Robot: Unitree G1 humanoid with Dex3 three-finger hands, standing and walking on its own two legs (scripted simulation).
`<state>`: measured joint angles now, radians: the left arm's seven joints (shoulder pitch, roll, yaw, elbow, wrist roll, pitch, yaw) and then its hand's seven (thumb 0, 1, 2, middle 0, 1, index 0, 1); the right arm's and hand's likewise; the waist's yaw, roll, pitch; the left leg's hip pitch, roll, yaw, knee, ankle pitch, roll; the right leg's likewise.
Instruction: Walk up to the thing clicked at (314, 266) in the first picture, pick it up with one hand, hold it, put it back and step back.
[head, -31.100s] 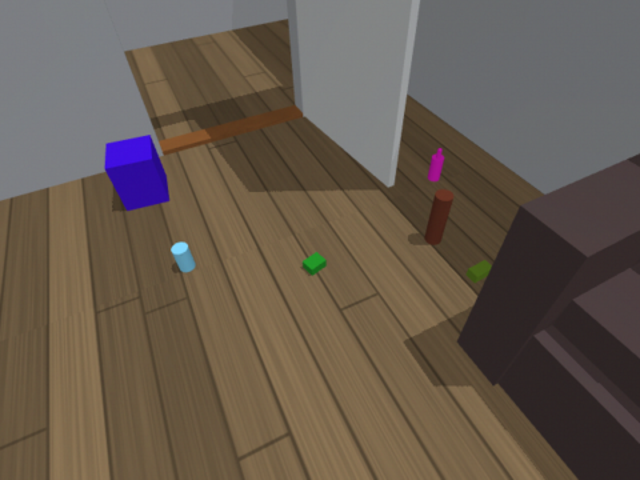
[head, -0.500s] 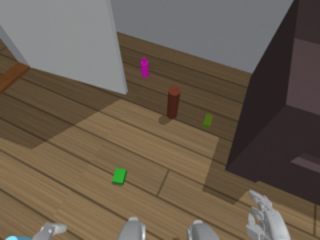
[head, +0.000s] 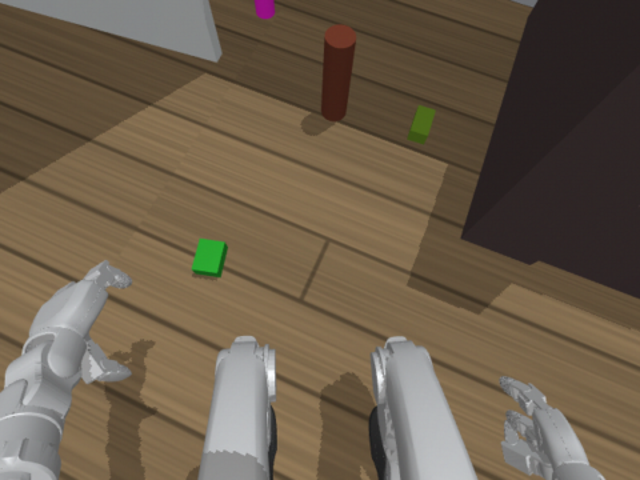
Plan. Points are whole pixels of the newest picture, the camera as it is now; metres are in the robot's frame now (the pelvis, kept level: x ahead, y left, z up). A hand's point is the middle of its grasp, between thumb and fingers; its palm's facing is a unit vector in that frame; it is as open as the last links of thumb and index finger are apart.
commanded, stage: rise first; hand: left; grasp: from above
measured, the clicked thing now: (210, 258) +0.53 +0.26 -0.47
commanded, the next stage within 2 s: approach in 1.16 s
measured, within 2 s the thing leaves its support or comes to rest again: neither
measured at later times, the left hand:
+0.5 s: hand (136, 290) +0.40 +0.33 -0.26, palm faces -0.50 -0.15 -0.85, open 14.0 cm
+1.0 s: hand (149, 278) +0.44 +0.33 -0.31, palm faces -0.49 -0.01 -0.87, open 14.3 cm
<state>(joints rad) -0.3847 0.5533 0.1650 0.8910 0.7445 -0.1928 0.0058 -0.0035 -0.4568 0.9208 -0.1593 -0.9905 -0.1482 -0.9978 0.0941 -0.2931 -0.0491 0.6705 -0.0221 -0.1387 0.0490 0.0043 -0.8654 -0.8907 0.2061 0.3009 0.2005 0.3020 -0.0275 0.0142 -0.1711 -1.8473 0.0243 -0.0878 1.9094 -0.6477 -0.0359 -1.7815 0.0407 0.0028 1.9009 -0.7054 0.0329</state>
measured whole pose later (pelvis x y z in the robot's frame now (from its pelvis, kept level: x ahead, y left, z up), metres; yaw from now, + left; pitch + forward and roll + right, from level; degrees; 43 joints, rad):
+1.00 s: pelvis -0.02 +0.01 -0.16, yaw -8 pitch +30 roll -10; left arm -0.85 0.97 0.19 1.34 1.34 -0.55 0.28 0.00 -0.50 1.01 -0.06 -0.93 -0.05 -0.93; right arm 0.04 -0.27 0.09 0.73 -0.18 0.08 0.14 0.00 -0.88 -0.89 0.21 0.30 0.20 0.30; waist -0.18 -0.06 0.01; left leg -2.32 0.01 -0.21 2.46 -0.68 -0.03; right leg -2.20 0.09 -0.08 2.36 -0.72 0.07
